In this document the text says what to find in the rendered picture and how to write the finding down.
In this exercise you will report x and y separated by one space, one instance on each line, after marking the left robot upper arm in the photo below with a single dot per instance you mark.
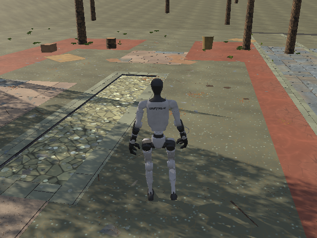
139 113

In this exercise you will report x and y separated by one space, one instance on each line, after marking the right robot forearm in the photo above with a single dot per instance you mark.
182 131

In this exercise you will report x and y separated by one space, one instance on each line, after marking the right robot upper arm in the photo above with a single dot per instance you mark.
175 112

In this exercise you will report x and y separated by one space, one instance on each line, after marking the left robot forearm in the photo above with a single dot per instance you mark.
134 134

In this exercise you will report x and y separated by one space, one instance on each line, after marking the humanoid robot torso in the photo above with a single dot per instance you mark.
158 115

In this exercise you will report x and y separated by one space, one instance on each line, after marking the robot head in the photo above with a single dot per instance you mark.
157 85

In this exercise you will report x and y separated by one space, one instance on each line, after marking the robot right hand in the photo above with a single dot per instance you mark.
185 141

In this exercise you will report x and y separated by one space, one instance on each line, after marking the robot left hand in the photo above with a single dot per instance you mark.
131 148

